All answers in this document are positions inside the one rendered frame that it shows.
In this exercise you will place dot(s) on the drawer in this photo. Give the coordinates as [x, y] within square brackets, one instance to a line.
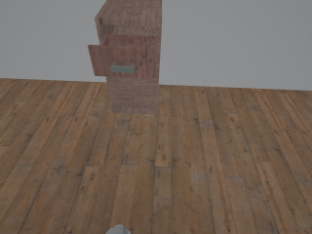
[125, 49]

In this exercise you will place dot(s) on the cabinet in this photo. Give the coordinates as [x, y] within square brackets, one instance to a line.
[132, 17]

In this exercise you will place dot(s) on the handle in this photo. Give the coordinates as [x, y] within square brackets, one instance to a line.
[122, 68]

